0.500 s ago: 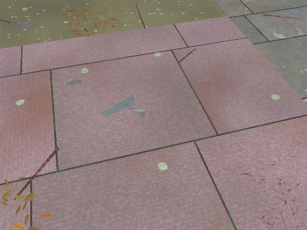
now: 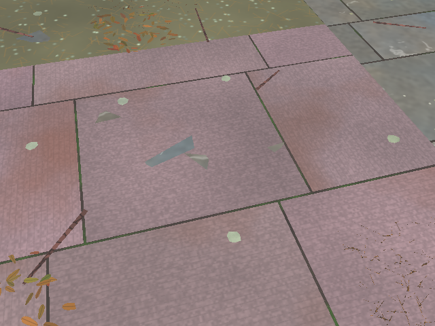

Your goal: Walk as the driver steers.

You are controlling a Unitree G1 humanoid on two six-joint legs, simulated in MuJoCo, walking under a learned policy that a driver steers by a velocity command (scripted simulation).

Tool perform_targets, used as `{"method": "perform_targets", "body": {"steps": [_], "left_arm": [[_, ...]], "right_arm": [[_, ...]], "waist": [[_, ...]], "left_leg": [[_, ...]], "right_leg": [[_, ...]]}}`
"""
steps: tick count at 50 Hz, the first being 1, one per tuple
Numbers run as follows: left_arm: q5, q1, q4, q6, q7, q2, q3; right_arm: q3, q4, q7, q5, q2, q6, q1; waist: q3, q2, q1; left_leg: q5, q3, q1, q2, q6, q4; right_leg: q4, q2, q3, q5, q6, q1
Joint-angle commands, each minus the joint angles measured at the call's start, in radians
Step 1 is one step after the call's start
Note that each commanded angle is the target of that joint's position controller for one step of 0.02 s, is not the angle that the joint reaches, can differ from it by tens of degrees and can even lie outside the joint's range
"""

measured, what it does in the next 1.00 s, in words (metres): walks ahead, turning left: left foot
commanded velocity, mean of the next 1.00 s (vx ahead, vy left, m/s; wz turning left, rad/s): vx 0.39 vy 0.00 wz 0.23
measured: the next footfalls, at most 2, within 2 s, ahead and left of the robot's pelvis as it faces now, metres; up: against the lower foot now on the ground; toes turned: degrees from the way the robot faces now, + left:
left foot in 0.76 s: +0.43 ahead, +0.03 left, +0.00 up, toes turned +12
right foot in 1.30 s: +0.80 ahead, +0.00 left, +0.00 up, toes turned +29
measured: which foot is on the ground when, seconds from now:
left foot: down 0.00-0.28, up 0.30-0.74, down 0.76-1.00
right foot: down 0.00-0.76, up 0.78-1.00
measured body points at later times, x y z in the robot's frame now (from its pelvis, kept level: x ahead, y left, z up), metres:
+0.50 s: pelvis +0.13 -0.05 +0.00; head +0.14 -0.07 +0.45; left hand +0.05 +0.17 -0.14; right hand +0.21 -0.29 -0.15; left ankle +0.16 +0.08 -0.67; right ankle +0.05 -0.12 -0.75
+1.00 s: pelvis +0.41 +0.00 -0.01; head +0.43 +0.02 +0.44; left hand +0.49 +0.27 -0.13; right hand +0.48 -0.25 -0.15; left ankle +0.39 +0.02 -0.75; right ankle +0.53 -0.15 -0.67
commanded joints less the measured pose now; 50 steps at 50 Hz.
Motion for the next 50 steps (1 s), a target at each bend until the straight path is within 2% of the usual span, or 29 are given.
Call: {"method": "perform_targets", "body": {"steps": [1, 3, 4, 5, 7, 10, 13, 14, 15, 16, 17, 18, 19, 21, 24, 28, 31, 34, 36, 37, 38, 39, 40, 42, 43, 44, 46, 48, 50], "left_arm": [[0.002, 0.064, -0.002, -0.002, 0.003, 0.083, 0.013], [0.013, 0.049, -0.021, 0.004, -0.004, 0.094, 0.022], [0.02, 0.019, -0.042, 0.003, -0.011, 0.078, 0.02], [0.029, 0.002, -0.06, -0.004, -0.019, 0.044, 0.013], [0.031, -0.027, -0.089, -0.025, -0.029, 0.055, 0.017], [0.018, -0.01, -0.111, -0.054, -0.048, 0.062, 0.026], [0.005, 0.173, -0.048, -0.064, -0.042, 0.034, 0.033], [0.012, 0.259, -0.026, -0.069, -0.033, 0.068, 0.044], [0.022, 0.376, -0.02, -0.076, -0.023, 0.164, 0.065], [0.014, 0.404, -0.001, -0.065, -0.024, 0.206, 0.077], [0.016, 0.299, -0.033, -0.066, -0.026, 0.162, 0.067], [0.013, 0.224, -0.062, -0.077, -0.032, 0.142, 0.061], [0.01, 0.19, -0.076, -0.088, -0.033, 0.127, 0.056], [0.009, 0.205, -0.069, -0.107, -0.027, 0.091, 0.043], [0.011, 0.292, -0.035, -0.117, -0.02, 0.079, 0.036], [0.014, 0.29, -0.038, -0.12, -0.014, 0.064, 0.023], [0.011, 0.297, -0.033, -0.125, -0.005, 0.081, 0.021], [0.007, 0.285, -0.03, -0.129, 0.01, 0.128, 0.031], [0.01, 0.248, -0.046, -0.117, 0.017, 0.167, 0.045], [0.008, 0.223, -0.059, -0.112, 0.012, 0.181, 0.052], [0.011, 0.2, -0.097, -0.112, -0.001, 0.154, 0.048], [-0.004, 0.244, -0.156, -0.116, -0.022, 0.068, 0.042], [0.009, 0.143, -0.192, -0.126, -0.031, 0.134, 0.052], [0.006, 0.049, -0.23, -0.144, -0.036, 0.147, 0.057], [0.019, 0.037, -0.238, -0.131, -0.034, 0.14, 0.059], [0.034, 0.059, -0.24, -0.109, -0.037, 0.118, 0.055], [0.044, 0.057, -0.257, -0.074, -0.041, 0.098, 0.053], [0.046, -0.02, -0.296, -0.056, -0.045, 0.104, 0.054], [0.042, -0.134, -0.344, -0.05, -0.049, 0.117, 0.055]], "right_arm": [[-0.021, -0.003, -0.003, -0.002, -0.105, -0.001, 0.071], [-0.041, -0.005, 0.001, -0.003, -0.145, 0.012, 0.098], [-0.048, 0.001, 0.003, -0.002, -0.154, 0.015, 0.134], [-0.057, 0.012, 0.003, -0.004, -0.165, 0.015, 0.167], [-0.064, 0.012, 0.006, -0.012, -0.159, 0.005, 0.168], [-0.075, -0.007, 0.012, -0.012, -0.17, -0.018, 0.116], [-0.079, -0.034, 0.018, 0.001, -0.155, -0.024, 0.034], [-0.07, -0.05, 0.022, -0.006, -0.124, -0.032, 0.017], [-0.043, -0.085, 0.033, -0.001, -0.03, -0.044, 0.007], [-0.057, -0.107, 0.041, -0.025, -0.086, -0.046, -0.01], [-0.063, -0.118, 0.053, -0.037, -0.116, -0.05, -0.042], [-0.06, -0.114, 0.064, -0.03, -0.099, -0.058, -0.05], [-0.058, -0.105, 0.07, -0.023, -0.087, -0.064, -0.034], [-0.063, -0.094, 0.08, -0.025, -0.094, -0.058, -0.024], [-0.062, -0.118, 0.079, -0.015, -0.077, -0.04, -0.084], [-0.048, -0.193, 0.078, -0.01, -0.055, -0.035, -0.253], [-0.034, -0.238, 0.08, -0.01, -0.042, -0.033, -0.346], [-0.048, -0.229, 0.072, -0.01, -0.088, -0.037, -0.26], [-0.075, -0.163, 0.064, -0.013, -0.137, -0.046, -0.038], [-0.094, -0.124, 0.06, -0.021, -0.165, -0.052, 0.088], [-0.12, -0.113, 0.05, -0.033, -0.237, -0.047, 0.186], [-0.136, -0.14, 0.051, -0.028, -0.303, -0.034, 0.121], [-0.135, -0.141, 0.055, 0.002, -0.285, -0.028, 0.076], [-0.109, -0.154, 0.05, 0.0, -0.179, -0.037, -0.022], [-0.1, -0.158, 0.045, -0.001, -0.155, -0.047, -0.037], [-0.093, -0.159, 0.04, 0.001, -0.146, -0.056, -0.044], [-0.094, -0.152, 0.037, 0.007, -0.168, -0.075, -0.007], [-0.099, -0.151, 0.035, 0.011, -0.198, -0.079, 0.032], [-0.099, -0.152, 0.037, 0.013, -0.196, -0.074, 0.083]], "waist": [[0.032, 0.029, -0.003], [0.086, 0.074, -0.02], [0.124, 0.109, -0.038], [0.142, 0.157, -0.047], [0.157, 0.138, -0.043], [0.118, 0.108, -0.005], [0.108, 0.069, 0.084], [0.09, -0.019, 0.112], [0.018, -0.266, 0.143], [0.074, -0.258, 0.123], [0.155, -0.12, 0.068], [0.166, -0.06, 0.036], [0.148, -0.044, 0.013], [0.101, -0.044, 0.001], [0.086, -0.062, 0.011], [0.126, -0.074, 0.026], [0.138, -0.086, 0.038], [0.067, -0.106, -0.018], [-0.056, -0.128, -0.111], [-0.112, -0.119, -0.174], [-0.186, -0.024, -0.208], [-0.254, 0.219, -0.101], [-0.208, 0.065, -0.108], [-0.01, -0.072, -0.034], [0.015, -0.095, -0.001], [0.014, -0.082, 0.029], [0.011, -0.046, 0.043], [0.029, -0.01, 0.03], [0.045, 0.023, -0.009]], "left_leg": [[-0.164, -0.116, -0.057, 0.094, 0.039, -0.1], [-0.498, -0.194, -0.09, 0.119, 0.093, -0.13], [-0.607, -0.278, -0.086, 0.173, 0.129, -0.179], [-0.665, -0.377, -0.073, 0.251, 0.172, -0.235], [-0.575, -0.455, -0.082, 0.33, 0.218, -0.288], [-0.424, -0.347, -0.074, 0.289, 0.194, -0.252], [-0.389, -0.188, -0.313, 0.172, 0.143, -0.098], [-0.352, -0.119, -0.419, 0.118, 0.117, 0.059], [-0.297, 0.042, -0.533, 0.0, 0.068, 0.408], [-0.328, 0.039, -0.637, -0.012, 0.073, 0.61], [-0.23, -0.011, -0.657, 0.055, 0.08, 0.707], [-0.133, -0.029, -0.646, 0.084, 0.076, 0.715], [-0.061, -0.027, -0.612, 0.101, 0.063, 0.697], [0.009, 0.003, -0.587, 0.102, 0.039, 0.686], [0.048, 0.022, -0.635, 0.08, 0.028, 0.694], [0.126, 0.065, -0.622, 0.046, 0.023, 0.515], [0.165, 0.148, -0.496, 0.023, 0.046, 0.313], [0.126, 0.198, -0.327, -0.046, 0.109, 0.242], [0.082, 0.18, -0.122, -0.085, 0.162, 0.209], [0.094, 0.138, 0.042, -0.074, 0.197, 0.129], [-0.055, -0.11, 0.232, 0.11, 0.262, 0.104], [-0.019, -0.718, 0.448, 0.379, 0.448, -0.027], [-0.122, -0.728, 0.4, 0.355, 0.442, -0.123], [0.022, -0.508, 0.124, 0.303, 0.349, -0.183], [0.14, -0.431, 0.026, 0.253, 0.316, -0.184], [0.213, -0.363, -0.034, 0.212, 0.297, -0.186], [0.319, -0.297, -0.079, 0.17, 0.287, -0.183], [0.342, -0.268, -0.096, 0.138, 0.265, -0.194], [0.372, -0.268, -0.07, 0.118, 0.223, -0.196]], "right_leg": [[-0.024, -0.056, 0.057, -0.098, -0.037, -0.027], [0.08, -0.003, 0.019, -0.351, -0.059, -0.154], [0.158, 0.015, -0.007, -0.372, -0.06, -0.237], [0.258, 0.021, -0.061, -0.307, -0.054, -0.281], [0.393, -0.034, -0.063, -0.249, -0.053, -0.331], [0.334, -0.049, -0.067, -0.264, -0.058, -0.287], [0.06, 0.03, -0.142, -0.112, -0.064, 0.112], [-0.013, -0.038, -0.029, -0.177, -0.069, 0.249], [-0.221, -0.306, 0.386, -0.493, -0.121, 0.345], [-0.3, -0.416, 0.613, -0.657, -0.199, 0.26], [-0.29, -0.401, 0.573, -0.633, -0.21, 0.164], [-0.287, -0.353, 0.47, -0.505, -0.193, 0.119], [-0.293, -0.306, 0.372, -0.353, -0.173, 0.117], [-0.282, -0.252, 0.222, -0.093, -0.146, 0.16], [-0.246, -0.232, 0.078, 0.222, -0.125, 0.21], [-0.249, -0.205, -0.052, 0.424, -0.101, 0.161], [-0.25, -0.211, -0.121, 0.563, -0.088, 0.146], [-0.068, -0.236, -0.178, 1.002, -0.067, 0.229], [0.231, -0.259, -0.187, 1.103, -0.065, 0.241], [0.444, -0.244, -0.202, 0.953, -0.065, 0.161], [0.778, -0.181, -0.214, 0.514, -0.065, -0.04], [1.159, 0.049, -0.123, -0.325, -0.021, -0.448], [1.182, -0.011, 0.032, -0.233, -0.045, -0.572], [1.01, -0.098, 0.026, -0.089, -0.048, -0.539], [0.945, -0.119, 0.031, -0.089, -0.032, -0.475], [0.895, -0.129, 0.029, -0.097, -0.014, -0.421], [0.808, -0.134, 0.007, -0.104, 0.015, -0.401], [0.711, -0.138, -0.021, -0.039, 0.04, -0.44], [0.602, -0.134, -0.039, 0.058, 0.057, -0.494]]}}
Velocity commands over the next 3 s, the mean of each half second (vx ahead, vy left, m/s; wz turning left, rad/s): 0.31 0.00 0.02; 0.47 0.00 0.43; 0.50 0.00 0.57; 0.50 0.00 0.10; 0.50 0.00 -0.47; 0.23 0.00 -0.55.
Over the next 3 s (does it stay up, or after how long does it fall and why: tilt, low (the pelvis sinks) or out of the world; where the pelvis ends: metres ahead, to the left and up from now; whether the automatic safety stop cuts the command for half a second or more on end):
stays up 1.29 0.43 -0.01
